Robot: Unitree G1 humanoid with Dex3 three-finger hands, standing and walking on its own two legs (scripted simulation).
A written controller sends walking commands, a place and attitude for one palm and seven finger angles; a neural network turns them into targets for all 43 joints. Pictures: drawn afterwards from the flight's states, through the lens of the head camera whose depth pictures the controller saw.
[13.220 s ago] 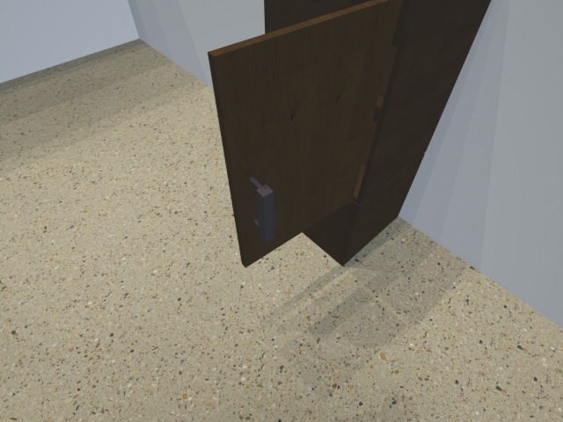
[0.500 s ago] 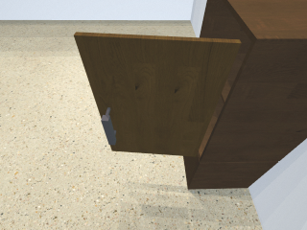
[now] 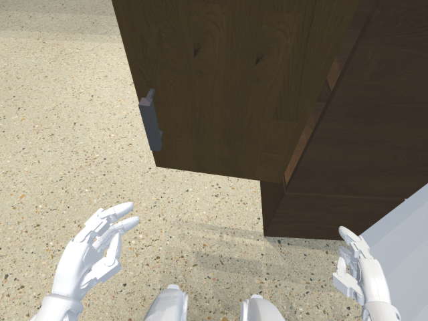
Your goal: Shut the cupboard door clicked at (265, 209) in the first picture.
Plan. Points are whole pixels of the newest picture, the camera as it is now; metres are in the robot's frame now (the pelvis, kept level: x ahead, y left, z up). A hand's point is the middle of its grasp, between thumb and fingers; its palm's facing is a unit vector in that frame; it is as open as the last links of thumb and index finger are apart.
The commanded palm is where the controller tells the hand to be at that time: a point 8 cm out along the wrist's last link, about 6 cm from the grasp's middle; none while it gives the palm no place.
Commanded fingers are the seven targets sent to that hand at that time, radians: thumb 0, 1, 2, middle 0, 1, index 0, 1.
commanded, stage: raise the hand and make a fist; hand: left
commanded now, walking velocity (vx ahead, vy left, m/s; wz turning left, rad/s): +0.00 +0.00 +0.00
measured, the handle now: (154, 120) +0.56 +0.19 +0.00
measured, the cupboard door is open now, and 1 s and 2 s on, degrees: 84 84 84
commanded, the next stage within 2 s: bring the fist close to the handle in 1.54 s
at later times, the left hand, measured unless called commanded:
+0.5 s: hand (99, 257) +0.22 +0.21 +0.03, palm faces -0.08 -1.00 -0.02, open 4.0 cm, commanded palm +0.19 +0.26 +0.03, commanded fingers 0.00 0.90 0.90 -1.01 -1.18 -1.01 -1.18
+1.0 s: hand (92, 254) +0.22 +0.22 +0.03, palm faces -0.09 -1.00 -0.03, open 3.1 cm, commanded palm +0.20 +0.28 +0.03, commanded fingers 0.00 0.90 0.90 -1.30 -1.50 -1.30 -1.50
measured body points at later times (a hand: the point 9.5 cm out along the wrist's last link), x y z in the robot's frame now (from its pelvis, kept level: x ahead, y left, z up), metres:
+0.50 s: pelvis -0.01 +0.03 -0.02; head +0.07 +0.04 +0.43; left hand +0.22 +0.26 +0.03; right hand +0.15 -0.20 -0.11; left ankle +0.05 +0.13 -0.64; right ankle +0.03 -0.09 -0.64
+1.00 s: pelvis +0.00 +0.04 -0.02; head +0.09 +0.06 +0.42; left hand +0.22 +0.28 +0.03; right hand +0.22 -0.18 -0.08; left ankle +0.05 +0.13 -0.64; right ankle +0.03 -0.09 -0.64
